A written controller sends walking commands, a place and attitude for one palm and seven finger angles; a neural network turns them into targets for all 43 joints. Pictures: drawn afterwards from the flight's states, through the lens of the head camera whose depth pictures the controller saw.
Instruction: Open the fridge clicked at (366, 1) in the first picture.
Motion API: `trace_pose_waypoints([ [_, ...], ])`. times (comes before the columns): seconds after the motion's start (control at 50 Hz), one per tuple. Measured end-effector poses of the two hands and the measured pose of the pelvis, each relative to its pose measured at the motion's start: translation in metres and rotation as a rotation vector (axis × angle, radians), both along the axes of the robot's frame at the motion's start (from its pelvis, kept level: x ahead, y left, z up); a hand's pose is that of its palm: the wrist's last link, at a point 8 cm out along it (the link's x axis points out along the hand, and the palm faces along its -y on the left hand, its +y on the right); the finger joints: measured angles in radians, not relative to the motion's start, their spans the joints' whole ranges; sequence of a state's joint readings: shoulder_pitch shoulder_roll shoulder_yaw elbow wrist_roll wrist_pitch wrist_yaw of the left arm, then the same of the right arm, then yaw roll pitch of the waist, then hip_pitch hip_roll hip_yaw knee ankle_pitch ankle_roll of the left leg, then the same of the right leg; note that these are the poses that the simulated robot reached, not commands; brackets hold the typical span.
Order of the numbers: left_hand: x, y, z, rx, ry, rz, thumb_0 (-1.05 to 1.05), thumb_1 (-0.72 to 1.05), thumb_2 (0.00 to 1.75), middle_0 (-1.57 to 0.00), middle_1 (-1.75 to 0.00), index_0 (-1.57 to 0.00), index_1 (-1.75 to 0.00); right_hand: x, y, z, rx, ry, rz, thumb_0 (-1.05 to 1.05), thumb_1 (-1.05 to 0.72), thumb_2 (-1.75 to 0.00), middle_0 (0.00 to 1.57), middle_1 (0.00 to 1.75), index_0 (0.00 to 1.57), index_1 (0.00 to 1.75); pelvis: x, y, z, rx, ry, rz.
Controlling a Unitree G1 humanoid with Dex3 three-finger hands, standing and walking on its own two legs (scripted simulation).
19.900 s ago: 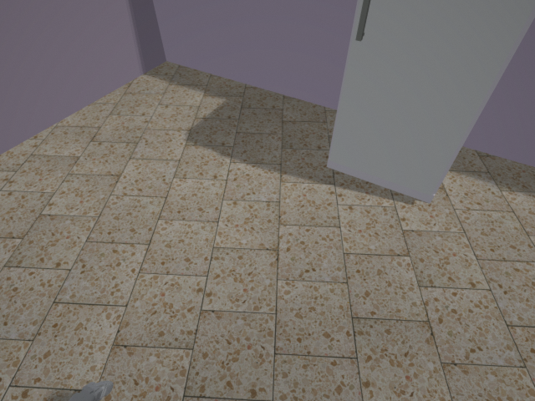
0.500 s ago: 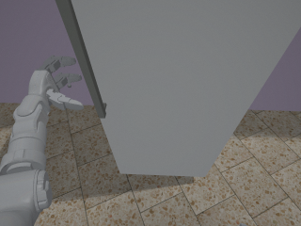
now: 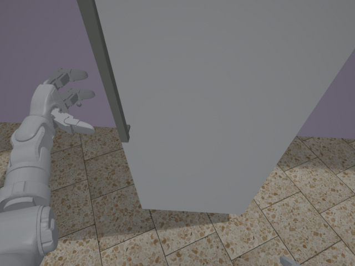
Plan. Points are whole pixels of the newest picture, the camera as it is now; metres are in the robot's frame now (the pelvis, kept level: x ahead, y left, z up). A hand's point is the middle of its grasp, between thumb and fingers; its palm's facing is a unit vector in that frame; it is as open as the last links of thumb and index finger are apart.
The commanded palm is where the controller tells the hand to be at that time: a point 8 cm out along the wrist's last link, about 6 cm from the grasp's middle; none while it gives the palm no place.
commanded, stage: move the hooked fingers beside the handle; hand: left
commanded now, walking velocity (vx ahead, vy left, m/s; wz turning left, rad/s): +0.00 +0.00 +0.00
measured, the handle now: (111, 76) +0.47 +0.16 +0.19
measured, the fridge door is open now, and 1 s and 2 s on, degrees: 0 0 0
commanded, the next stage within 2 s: feel for the door with the fingertips in 0.66 s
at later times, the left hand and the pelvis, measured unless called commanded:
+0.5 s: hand (87, 105) +0.42 +0.20 +0.15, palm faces -0.06 -1.00 +0.00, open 14.0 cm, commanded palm +0.39 +0.26 +0.15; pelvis -0.01 +0.01 +0.00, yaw +0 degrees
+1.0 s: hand (92, 109) +0.41 +0.19 +0.15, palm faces -0.06 -1.00 +0.01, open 14.0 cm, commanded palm +0.39 +0.24 +0.15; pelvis -0.01 +0.00 +0.00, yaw +0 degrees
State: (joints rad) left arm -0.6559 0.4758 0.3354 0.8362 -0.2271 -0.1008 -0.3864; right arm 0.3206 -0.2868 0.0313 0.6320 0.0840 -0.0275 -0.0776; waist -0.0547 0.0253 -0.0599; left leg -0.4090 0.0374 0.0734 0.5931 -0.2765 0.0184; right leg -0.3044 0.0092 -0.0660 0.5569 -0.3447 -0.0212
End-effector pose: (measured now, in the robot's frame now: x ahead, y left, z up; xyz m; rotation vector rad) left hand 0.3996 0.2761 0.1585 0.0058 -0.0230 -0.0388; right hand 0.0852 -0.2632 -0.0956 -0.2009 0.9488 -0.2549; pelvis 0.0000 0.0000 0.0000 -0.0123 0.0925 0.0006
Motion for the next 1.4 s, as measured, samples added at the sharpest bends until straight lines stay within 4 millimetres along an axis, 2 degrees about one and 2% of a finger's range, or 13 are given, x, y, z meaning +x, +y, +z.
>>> trace_pose_waypoints([
  [0.22,-0.007,-0.009,-0.009,-0.014,0.006,0.003,-0.01,-0.50,0.30,-0.30,-1.20,-0.30,-1.20,0.007,0.016,0.001,0.010,-0.027,0.035,0.01,-0.91,-0.90,0.21,0.30,0.20,0.30,-0.008,0.007,0.000,-0.002,-0.014,0.007],
  [0.32,-0.002,-0.005,-0.002,0.017,-0.006,0.025,-0.02,-0.50,0.30,-0.30,-1.20,-0.30,-1.20,-0.001,0.018,0.001,0.007,-0.020,0.034,0.01,-0.90,-0.90,0.21,0.30,0.20,0.30,-0.011,0.008,-0.001,-0.004,-0.013,0.008],
  [0.4,-0.001,-0.009,0.004,0.020,-0.013,0.001,-0.01,-0.50,0.30,-0.30,-1.20,-0.30,-1.20,-0.011,0.017,-0.003,0.012,0.004,0.024,0.01,-0.90,-0.90,0.21,0.30,0.20,0.30,-0.012,0.010,0.000,-0.005,-0.011,0.007],
  [0.56,0.002,-0.016,-0.011,-0.007,0.035,0.002,-0.01,-0.50,0.30,-0.30,-1.20,-0.30,-1.20,-0.029,0.012,-0.006,0.007,0.044,-0.002,0.01,-0.90,-0.90,0.21,0.30,0.20,0.30,-0.013,0.009,-0.001,-0.001,-0.005,-0.002],
  [0.68,-0.002,-0.009,-0.004,0.013,-0.023,0.030,-0.02,-0.50,0.30,-0.30,-1.20,-0.30,-1.20,-0.035,0.006,-0.004,-0.001,0.049,-0.021,0.01,-0.91,-0.90,0.21,0.30,0.20,0.30,-0.011,0.005,0.000,-0.001,-0.012,-0.009],
  [0.84,-0.004,-0.005,0.000,0.012,0.016,0.000,-0.01,-0.50,0.30,-0.30,-1.20,-0.30,-1.20,-0.028,0.000,-0.004,-0.007,0.043,-0.014,0.01,-0.91,-0.90,0.21,0.30,0.20,0.30,-0.011,0.003,0.000,-0.004,-0.010,0.003],
  [1.02,-0.002,-0.030,-0.012,-0.017,0.015,-0.020,-0.01,-0.50,0.30,-0.30,-1.20,-0.30,-1.20,-0.007,0.003,-0.001,-0.002,0.001,0.019,0.01,-0.91,-0.90,0.21,0.30,0.20,0.30,-0.011,0.001,-0.001,-0.002,-0.008,0.009],
  [1.2,0.003,-0.052,-0.002,-0.003,-0.014,-0.019,-0.02,-0.50,0.30,-0.30,-1.20,-0.30,-1.20,0.002,0.010,-0.003,0.040,-0.030,0.022,0.01,-0.91,-0.90,0.21,0.30,0.20,0.30,-0.006,0.000,0.000,0.003,-0.013,-0.001],
  [1.4,0.009,-0.042,-0.007,0.012,0.030,0.018,-0.01,-0.50,0.30,-0.31,-1.21,-0.32,-1.21,-0.008,0.005,-0.007,0.032,0.017,0.012,0.01,-0.91,-0.90,0.21,0.30,0.20,0.30,-0.007,-0.004,0.000,0.004,-0.011,0.003],
])
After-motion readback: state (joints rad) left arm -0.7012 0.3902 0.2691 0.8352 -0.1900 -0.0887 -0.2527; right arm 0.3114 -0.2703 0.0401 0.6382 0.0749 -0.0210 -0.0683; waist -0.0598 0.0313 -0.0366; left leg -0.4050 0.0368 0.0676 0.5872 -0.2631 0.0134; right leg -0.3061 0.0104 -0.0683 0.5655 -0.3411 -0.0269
